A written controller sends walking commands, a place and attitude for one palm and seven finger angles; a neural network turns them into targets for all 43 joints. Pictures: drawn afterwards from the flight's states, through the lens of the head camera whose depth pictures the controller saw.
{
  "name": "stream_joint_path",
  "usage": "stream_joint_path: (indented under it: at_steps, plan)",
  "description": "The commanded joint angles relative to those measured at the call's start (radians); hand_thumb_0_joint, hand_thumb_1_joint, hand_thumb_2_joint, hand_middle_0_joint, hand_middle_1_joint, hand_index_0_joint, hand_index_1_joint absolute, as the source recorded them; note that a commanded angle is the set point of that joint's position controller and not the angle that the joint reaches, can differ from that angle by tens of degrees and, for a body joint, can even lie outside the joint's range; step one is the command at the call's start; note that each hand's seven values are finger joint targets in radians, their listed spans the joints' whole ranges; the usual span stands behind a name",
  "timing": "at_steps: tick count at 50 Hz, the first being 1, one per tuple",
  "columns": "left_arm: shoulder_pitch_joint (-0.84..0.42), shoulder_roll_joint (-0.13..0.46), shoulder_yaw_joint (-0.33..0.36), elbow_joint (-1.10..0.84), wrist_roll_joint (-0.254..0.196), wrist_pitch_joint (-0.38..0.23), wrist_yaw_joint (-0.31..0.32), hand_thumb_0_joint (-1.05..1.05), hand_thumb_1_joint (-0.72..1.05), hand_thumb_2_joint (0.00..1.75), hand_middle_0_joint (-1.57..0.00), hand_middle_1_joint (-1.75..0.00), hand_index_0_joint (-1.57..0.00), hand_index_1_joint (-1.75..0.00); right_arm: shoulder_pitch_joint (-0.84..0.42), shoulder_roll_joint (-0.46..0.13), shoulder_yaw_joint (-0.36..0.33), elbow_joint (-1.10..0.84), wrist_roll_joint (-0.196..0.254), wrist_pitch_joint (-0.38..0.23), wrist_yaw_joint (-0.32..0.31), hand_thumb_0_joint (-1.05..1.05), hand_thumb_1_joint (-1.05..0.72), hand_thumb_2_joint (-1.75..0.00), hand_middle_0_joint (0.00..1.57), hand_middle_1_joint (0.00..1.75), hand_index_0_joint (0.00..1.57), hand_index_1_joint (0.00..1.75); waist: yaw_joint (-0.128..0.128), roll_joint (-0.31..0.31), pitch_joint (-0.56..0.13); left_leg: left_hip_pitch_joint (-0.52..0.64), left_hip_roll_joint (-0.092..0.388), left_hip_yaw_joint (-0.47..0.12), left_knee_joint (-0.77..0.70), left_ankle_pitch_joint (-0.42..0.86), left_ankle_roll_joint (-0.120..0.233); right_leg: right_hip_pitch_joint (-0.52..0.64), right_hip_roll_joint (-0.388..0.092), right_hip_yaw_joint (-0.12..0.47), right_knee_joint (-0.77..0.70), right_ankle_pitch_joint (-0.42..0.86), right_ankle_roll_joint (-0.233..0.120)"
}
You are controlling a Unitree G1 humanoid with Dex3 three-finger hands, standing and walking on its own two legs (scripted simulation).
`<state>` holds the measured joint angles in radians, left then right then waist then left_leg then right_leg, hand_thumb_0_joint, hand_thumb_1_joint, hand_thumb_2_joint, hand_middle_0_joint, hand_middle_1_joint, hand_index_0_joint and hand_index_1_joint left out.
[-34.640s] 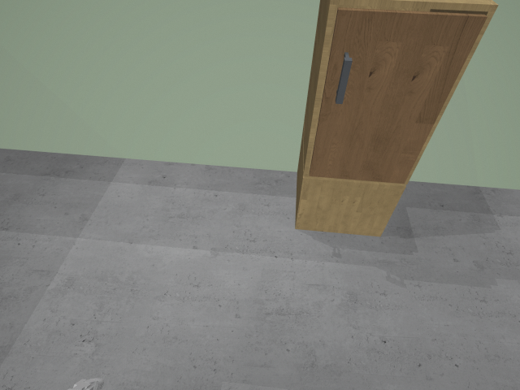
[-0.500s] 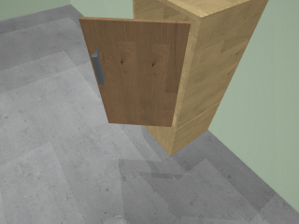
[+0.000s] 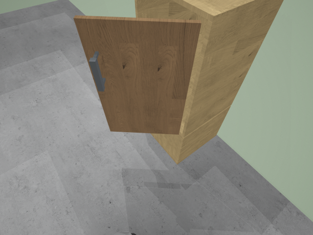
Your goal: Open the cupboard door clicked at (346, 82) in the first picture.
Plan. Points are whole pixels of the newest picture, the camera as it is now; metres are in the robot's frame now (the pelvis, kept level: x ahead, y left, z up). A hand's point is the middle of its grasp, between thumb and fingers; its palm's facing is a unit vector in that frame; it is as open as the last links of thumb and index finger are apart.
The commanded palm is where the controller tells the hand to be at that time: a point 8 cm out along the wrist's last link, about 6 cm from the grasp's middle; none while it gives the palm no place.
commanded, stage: come to a stop and stand still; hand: left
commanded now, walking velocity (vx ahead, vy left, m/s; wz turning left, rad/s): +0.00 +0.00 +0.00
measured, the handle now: (99, 72) +0.60 +0.25 +0.04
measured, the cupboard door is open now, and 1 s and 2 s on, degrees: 50 50 50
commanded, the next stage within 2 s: look again from close up in 0.64 s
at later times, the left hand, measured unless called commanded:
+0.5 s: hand out of the picture +0.01 +0.12 -0.17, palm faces +0.07 -0.98 -0.20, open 7.3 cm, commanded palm none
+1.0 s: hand out of the picture -0.03 +0.12 -0.18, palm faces +0.04 -0.98 -0.17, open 7.4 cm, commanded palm none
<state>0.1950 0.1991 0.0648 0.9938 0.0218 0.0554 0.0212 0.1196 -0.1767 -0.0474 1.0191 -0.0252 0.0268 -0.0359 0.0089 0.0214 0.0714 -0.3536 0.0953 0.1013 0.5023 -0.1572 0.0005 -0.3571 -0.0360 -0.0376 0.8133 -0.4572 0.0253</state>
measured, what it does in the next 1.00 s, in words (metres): steps on the spot: right foot, then left foot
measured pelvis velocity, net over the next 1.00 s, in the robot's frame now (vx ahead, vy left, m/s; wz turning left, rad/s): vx -0.02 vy -0.04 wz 0.02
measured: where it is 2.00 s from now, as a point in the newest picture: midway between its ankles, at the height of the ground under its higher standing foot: outside the picture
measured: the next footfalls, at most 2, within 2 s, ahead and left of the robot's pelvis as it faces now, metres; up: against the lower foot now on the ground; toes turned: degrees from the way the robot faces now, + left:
right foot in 0.06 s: +0.03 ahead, -0.15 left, +0.00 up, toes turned -3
left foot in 0.28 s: +0.03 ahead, +0.08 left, +0.00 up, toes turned +3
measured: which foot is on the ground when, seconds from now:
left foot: down 0.00-0.06, up 0.08-0.26, down 0.28-1.00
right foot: up 0.00-0.04, down 0.06-1.00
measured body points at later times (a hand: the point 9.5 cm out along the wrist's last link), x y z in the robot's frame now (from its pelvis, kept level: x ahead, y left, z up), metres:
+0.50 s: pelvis -0.01 -0.06 +0.01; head +0.00 -0.06 +0.46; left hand +0.00 +0.17 -0.15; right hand -0.02 -0.27 -0.16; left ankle -0.01 +0.08 -0.74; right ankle -0.01 -0.15 -0.74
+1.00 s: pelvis -0.02 -0.04 +0.00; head -0.03 -0.03 +0.45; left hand -0.03 +0.17 -0.16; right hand +0.00 -0.26 -0.15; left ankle -0.01 +0.08 -0.74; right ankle -0.01 -0.15 -0.74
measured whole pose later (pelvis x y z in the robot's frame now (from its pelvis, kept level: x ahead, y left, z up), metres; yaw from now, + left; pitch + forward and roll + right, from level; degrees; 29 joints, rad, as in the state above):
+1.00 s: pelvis -0.02 -0.04 +0.00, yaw +1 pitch -2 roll +0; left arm 0.32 0.12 -0.01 1.10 0.02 -0.01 0.04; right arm 0.28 -0.16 0.00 1.06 -0.01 -0.01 -0.03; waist 0.00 0.00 0.01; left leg -0.22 0.02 0.04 0.53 -0.28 0.00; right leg -0.20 -0.02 -0.06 0.51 -0.27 -0.01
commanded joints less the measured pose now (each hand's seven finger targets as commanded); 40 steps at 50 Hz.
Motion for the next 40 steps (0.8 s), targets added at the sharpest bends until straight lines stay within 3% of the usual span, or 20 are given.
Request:
stream_joint_path:
  at_steps: [1,2,3,4,5,7,11,12,13,14,15,17,20,23,28,36,37,38,39,40]
  plan:
    - [0.188,0.058,0.008,0.002,0.004,-0.023,-0.002,0.00,0.90,0.90,-0.20,-0.30,-0.20,-0.30,0.067,-0.157,-0.051,-0.041,0.007,0.003,0.004,0.00,-0.90,-0.90,0.20,0.30,0.20,0.30,0.021,0.030,-0.109,-0.057,0.106,-0.140,-0.079,-0.168,0.061,0.251,-0.008,-0.017,-0.378,0.197,-0.019]
    - [0.169,0.124,0.016,-0.014,0.013,-0.031,0.004,0.00,0.90,0.90,-0.20,-0.30,-0.20,-0.30,0.080,-0.095,-0.042,-0.053,0.013,0.009,0.010,0.00,-0.90,-0.90,0.20,0.30,0.20,0.30,0.015,-0.183,-0.073,-0.119,-0.003,-0.061,0.062,-0.295,0.001,0.201,-0.171,0.196,-0.529,0.094,-0.078]
    - [0.093,0.173,0.014,-0.037,0.009,-0.034,0.006,0.00,0.90,0.90,-0.20,-0.30,-0.20,-0.30,0.058,-0.053,-0.027,-0.074,0.012,0.018,0.022,0.00,-0.90,-0.90,0.20,0.30,0.20,0.30,0.005,-0.283,-0.019,-0.069,-0.061,-0.033,0.181,-0.344,-0.021,0.041,-0.298,0.287,-0.637,-0.016,-0.151]
    - [0.048,0.174,0.007,-0.051,0.010,-0.040,0.006,0.00,0.90,0.90,-0.20,-0.30,-0.20,-0.30,0.034,-0.068,-0.029,-0.073,0.009,0.027,0.026,0.00,-0.90,-0.90,0.20,0.30,0.20,0.30,0.009,-0.231,-0.016,-0.025,-0.066,-0.066,0.290,-0.351,-0.013,-0.059,-0.303,0.297,-0.650,-0.059,-0.180]
    - [0.007,0.158,0.004,-0.049,0.009,-0.046,0.008,0.00,0.90,0.90,-0.20,-0.30,-0.20,-0.30,0.040,-0.065,-0.029,-0.063,0.005,0.030,0.025,0.00,-0.90,-0.90,0.20,0.30,0.20,0.30,-0.005,-0.286,0.014,-0.040,-0.062,-0.093,0.338,-0.320,-0.005,-0.065,-0.267,0.286,-0.628,0.011,-0.183]
    - [-0.024,0.118,-0.008,-0.040,0.004,-0.052,0.007,0.00,0.90,0.90,-0.20,-0.30,-0.20,-0.30,0.098,-0.069,-0.025,-0.021,0.007,0.022,0.024,0.00,-0.90,-0.90,0.20,0.30,0.20,0.30,-0.028,-0.251,0.021,-0.023,-0.059,-0.085,0.365,-0.266,-0.008,-0.012,-0.216,0.182,-0.568,0.222,-0.179]
    - [0.031,0.105,-0.015,0.010,-0.008,-0.065,0.011,0.00,0.90,0.90,-0.20,-0.30,-0.20,-0.30,0.166,-0.033,0.000,0.032,0.013,-0.003,0.012,0.00,-0.90,-0.90,0.20,0.30,0.20,0.30,-0.025,-0.144,-0.052,0.110,-0.064,-0.067,0.002,-0.144,-0.023,0.139,-0.176,0.121,-0.430,0.487,-0.151]
    - [0.041,0.090,-0.019,0.024,-0.016,-0.067,0.010,0.00,0.90,0.90,-0.20,-0.30,-0.20,-0.30,0.194,-0.042,0.006,0.051,0.012,-0.015,0.009,0.00,-0.90,-0.90,0.20,0.30,0.20,0.30,-0.028,-0.086,-0.078,0.186,-0.042,-0.103,-0.099,0.027,-0.013,0.132,-0.146,0.106,-0.390,0.466,-0.114]
    - [0.071,0.057,-0.026,0.038,-0.022,-0.069,0.007,0.00,0.90,0.90,-0.20,-0.30,-0.20,-0.30,0.188,-0.062,0.009,0.062,0.008,-0.030,0.004,0.00,-0.90,-0.90,0.20,0.30,0.20,0.30,-0.005,0.030,-0.089,0.212,0.030,-0.182,-0.122,0.184,0.015,0.129,-0.089,0.079,-0.368,0.421,-0.075]
    - [0.084,0.048,-0.028,0.038,-0.024,-0.064,0.009,0.00,0.90,0.90,-0.20,-0.30,-0.20,-0.30,0.175,-0.093,0.012,0.059,0.006,-0.033,-0.002,0.00,-0.90,-0.90,0.20,0.30,0.20,0.30,0.013,0.056,-0.077,0.150,0.074,-0.209,-0.127,0.198,0.036,0.174,-0.066,0.069,-0.401,0.353,-0.058]
    - [0.087,0.049,-0.029,0.046,-0.023,-0.065,0.008,0.00,0.90,0.90,-0.20,-0.30,-0.20,-0.30,0.166,-0.096,0.012,0.064,0.005,-0.035,-0.008,0.00,-0.90,-0.90,0.20,0.30,0.20,0.30,0.014,0.006,-0.080,0.145,0.065,-0.188,-0.104,0.184,0.028,0.194,-0.064,0.075,-0.420,0.377,-0.058]
    - [0.066,0.061,-0.027,0.068,-0.023,-0.055,0.007,0.00,0.90,0.90,-0.20,-0.30,-0.20,-0.30,0.176,-0.072,0.019,0.089,0.010,-0.035,-0.009,0.00,-0.90,-0.90,0.20,0.30,0.20,0.30,0.008,0.114,-0.072,0.117,0.042,-0.177,-0.153,0.109,0.018,0.233,-0.065,0.058,-0.414,0.330,-0.057]
    - [0.075,0.059,-0.031,0.089,-0.021,-0.057,0.005,0.00,0.90,0.90,-0.20,-0.30,-0.20,-0.30,0.189,-0.057,0.021,0.099,0.010,-0.028,-0.009,0.00,-0.90,-0.90,0.20,0.30,0.20,0.30,0.005,0.000,-0.032,0.116,0.015,-0.148,-0.155,0.008,0.006,0.218,-0.075,0.077,-0.468,0.304,-0.064]
    - [0.087,0.049,-0.035,0.101,-0.020,-0.061,0.006,0.00,0.90,0.90,-0.20,-0.30,-0.20,-0.30,0.207,-0.042,0.022,0.110,0.008,-0.021,-0.008,0.00,-0.90,-0.90,0.20,0.30,0.20,0.30,-0.002,-0.051,0.005,0.146,-0.002,-0.124,-0.154,-0.044,-0.001,0.168,-0.077,0.094,-0.518,0.219,-0.069]
    - [0.112,0.035,-0.037,0.113,-0.019,-0.065,0.008,0.00,0.90,0.90,-0.20,-0.30,-0.20,-0.30,0.232,-0.026,0.026,0.118,0.008,-0.019,-0.006,0.00,-0.90,-0.90,0.20,0.30,0.20,0.30,-0.008,-0.065,0.028,0.157,-0.009,-0.111,-0.154,-0.053,0.001,0.141,-0.078,0.101,-0.545,0.172,-0.070]
    - [0.154,0.011,-0.041,0.129,-0.020,-0.074,0.012,0.00,0.90,0.90,-0.20,-0.30,-0.20,-0.30,0.250,-0.013,0.031,0.128,0.009,-0.028,-0.010,0.00,-0.90,-0.90,0.20,0.30,0.20,0.30,-0.009,-0.030,0.014,0.168,-0.003,-0.115,-0.149,0.009,0.001,0.163,-0.078,0.091,-0.523,0.264,-0.072]
    - [0.250,0.038,-0.049,0.156,0.003,-0.109,0.053,0.00,0.90,0.90,-0.20,-0.30,-0.20,-0.30,0.114,-0.055,0.029,0.052,0.021,-0.055,0.010,0.00,-0.90,-0.90,0.20,0.30,0.20,0.30,0.042,-0.004,0.039,0.087,-0.008,-0.073,0.068,-0.018,-0.023,0.143,-0.137,0.159,-0.482,0.731,-0.031]
    - [0.227,0.084,-0.043,0.135,0.001,-0.122,0.050,0.00,0.90,0.90,-0.20,-0.30,-0.20,-0.30,0.142,-0.021,0.038,0.003,0.023,-0.049,0.013,0.00,-0.90,-0.90,0.20,0.30,0.20,0.30,-0.020,-0.041,0.004,0.089,-0.024,-0.074,0.048,-0.077,-0.019,0.196,-0.193,0.151,-0.448,0.958,-0.054]
    - [0.229,0.061,-0.043,0.112,-0.002,-0.123,0.046,0.00,0.90,0.90,-0.20,-0.30,-0.20,-0.30,0.231,0.006,0.034,0.006,0.015,-0.058,0.009,0.00,-0.90,-0.90,0.20,0.30,0.20,0.30,-0.039,-0.057,-0.149,0.129,-0.038,-0.078,0.026,-0.092,0.000,0.274,-0.179,0.131,-0.377,0.965,-0.078]
    - [0.211,0.045,-0.046,0.104,-0.007,-0.117,0.042,0.00,0.90,0.90,-0.20,-0.30,-0.20,-0.30,0.258,-0.007,0.031,0.014,0.015,-0.064,0.004,0.00,-0.90,-0.90,0.20,0.30,0.20,0.30,-0.041,-0.052,-0.221,0.160,-0.032,-0.086,0.008,0.002,0.006,0.312,-0.149,0.095,-0.336,0.934,-0.088]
